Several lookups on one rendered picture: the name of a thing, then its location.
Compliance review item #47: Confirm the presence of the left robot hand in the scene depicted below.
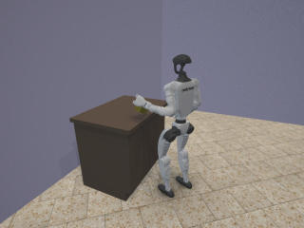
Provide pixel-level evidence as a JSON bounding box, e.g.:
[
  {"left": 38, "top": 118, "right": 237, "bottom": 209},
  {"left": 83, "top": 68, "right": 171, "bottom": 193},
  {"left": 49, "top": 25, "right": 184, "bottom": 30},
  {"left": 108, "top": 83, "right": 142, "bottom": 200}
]
[{"left": 132, "top": 94, "right": 146, "bottom": 107}]

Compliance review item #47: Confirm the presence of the right robot upper arm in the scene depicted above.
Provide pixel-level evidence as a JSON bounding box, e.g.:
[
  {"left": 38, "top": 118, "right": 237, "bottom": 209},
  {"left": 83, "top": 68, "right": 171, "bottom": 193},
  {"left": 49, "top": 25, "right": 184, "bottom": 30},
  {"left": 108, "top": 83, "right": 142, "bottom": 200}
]
[{"left": 191, "top": 78, "right": 201, "bottom": 107}]

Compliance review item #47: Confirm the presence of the robot right foot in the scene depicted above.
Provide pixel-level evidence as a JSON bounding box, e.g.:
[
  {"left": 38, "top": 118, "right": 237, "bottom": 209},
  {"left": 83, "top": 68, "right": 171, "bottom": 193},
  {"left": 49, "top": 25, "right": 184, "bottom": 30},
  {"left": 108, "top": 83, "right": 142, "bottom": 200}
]
[{"left": 176, "top": 176, "right": 192, "bottom": 189}]

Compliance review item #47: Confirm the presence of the left robot upper arm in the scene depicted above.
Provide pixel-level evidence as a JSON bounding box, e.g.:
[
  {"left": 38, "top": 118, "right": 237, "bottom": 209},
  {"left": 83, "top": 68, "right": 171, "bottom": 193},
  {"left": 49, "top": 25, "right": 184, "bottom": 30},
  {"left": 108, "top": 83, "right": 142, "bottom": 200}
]
[{"left": 163, "top": 82, "right": 177, "bottom": 117}]

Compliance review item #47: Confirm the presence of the table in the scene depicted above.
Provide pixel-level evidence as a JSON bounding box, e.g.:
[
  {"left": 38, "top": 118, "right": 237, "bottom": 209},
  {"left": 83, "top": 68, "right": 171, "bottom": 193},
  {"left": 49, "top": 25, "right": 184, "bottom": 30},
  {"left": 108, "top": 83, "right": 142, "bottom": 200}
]
[{"left": 69, "top": 95, "right": 168, "bottom": 201}]

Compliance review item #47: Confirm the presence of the robot left shin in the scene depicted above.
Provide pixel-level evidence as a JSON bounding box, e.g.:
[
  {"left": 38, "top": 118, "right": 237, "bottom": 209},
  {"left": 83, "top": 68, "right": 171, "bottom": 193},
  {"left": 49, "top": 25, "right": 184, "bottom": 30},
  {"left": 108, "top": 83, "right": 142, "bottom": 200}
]
[{"left": 159, "top": 158, "right": 171, "bottom": 191}]

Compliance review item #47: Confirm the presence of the right robot forearm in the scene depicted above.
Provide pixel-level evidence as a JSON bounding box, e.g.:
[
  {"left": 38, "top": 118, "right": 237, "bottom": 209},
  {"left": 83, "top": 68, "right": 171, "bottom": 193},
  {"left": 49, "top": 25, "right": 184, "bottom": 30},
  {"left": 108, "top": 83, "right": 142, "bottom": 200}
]
[{"left": 185, "top": 106, "right": 199, "bottom": 117}]

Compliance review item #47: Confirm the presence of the left robot forearm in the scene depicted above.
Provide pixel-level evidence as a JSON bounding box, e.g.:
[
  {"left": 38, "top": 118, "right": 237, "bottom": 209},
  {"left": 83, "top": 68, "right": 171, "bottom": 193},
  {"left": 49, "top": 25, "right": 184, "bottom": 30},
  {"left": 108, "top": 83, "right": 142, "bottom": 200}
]
[{"left": 143, "top": 101, "right": 172, "bottom": 116}]

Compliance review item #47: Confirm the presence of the sponge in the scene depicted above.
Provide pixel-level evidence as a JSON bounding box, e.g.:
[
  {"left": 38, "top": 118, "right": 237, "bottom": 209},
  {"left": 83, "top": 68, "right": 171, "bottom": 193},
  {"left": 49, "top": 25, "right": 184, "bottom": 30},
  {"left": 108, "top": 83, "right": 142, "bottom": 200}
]
[{"left": 135, "top": 106, "right": 148, "bottom": 115}]

